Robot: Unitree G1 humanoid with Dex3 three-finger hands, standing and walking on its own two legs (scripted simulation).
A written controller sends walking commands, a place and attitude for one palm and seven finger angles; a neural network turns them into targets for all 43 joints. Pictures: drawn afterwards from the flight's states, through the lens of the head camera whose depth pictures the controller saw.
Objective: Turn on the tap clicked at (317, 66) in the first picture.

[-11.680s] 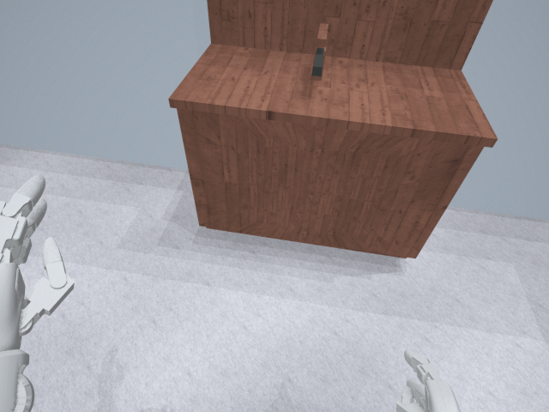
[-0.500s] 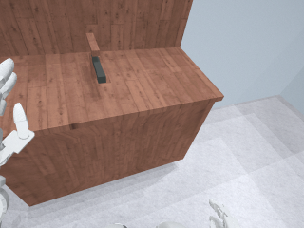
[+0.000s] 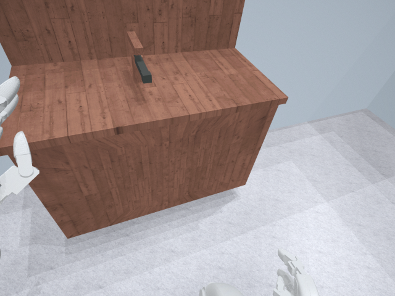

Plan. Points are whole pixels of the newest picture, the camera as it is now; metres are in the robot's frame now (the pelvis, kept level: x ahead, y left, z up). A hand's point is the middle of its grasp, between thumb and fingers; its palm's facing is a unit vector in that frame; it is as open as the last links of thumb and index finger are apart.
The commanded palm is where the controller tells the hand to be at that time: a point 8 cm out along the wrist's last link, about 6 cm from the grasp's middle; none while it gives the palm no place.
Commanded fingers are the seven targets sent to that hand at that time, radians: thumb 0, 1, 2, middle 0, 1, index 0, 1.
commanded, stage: come to a stop and stand still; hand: left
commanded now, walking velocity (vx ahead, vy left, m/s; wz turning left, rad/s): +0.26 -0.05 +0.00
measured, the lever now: (146, 77) +0.73 +0.19 +0.06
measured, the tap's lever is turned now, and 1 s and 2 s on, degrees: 0 0 0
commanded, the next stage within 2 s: look again from close up in 1.58 s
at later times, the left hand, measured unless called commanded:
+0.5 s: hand (3, 226) +0.14 +0.23 +0.22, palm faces +0.43 -0.80 -0.41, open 7.4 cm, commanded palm +0.10 +0.27 +0.19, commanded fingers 0.00 0.90 0.90 -0.20 -0.30 -0.20 -0.30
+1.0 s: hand out of the picture +0.15 +0.26 +0.21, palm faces +0.49 -0.78 -0.38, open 7.4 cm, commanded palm +0.10 +0.29 +0.19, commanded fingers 0.00 0.90 0.90 -0.20 -0.30 -0.20 -0.30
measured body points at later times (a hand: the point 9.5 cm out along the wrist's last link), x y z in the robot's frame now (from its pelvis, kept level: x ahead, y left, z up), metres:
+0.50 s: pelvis -0.06 -0.01 +0.00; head -0.04 +0.03 +0.45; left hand +0.11 +0.27 +0.24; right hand +0.11 -0.27 -0.04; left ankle -0.07 +0.12 -0.72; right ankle -0.01 -0.09 -0.72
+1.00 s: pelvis -0.05 +0.00 +0.01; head -0.02 +0.03 +0.46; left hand +0.12 +0.30 +0.23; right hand +0.13 -0.21 -0.07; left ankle -0.02 +0.13 -0.72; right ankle +0.00 -0.09 -0.72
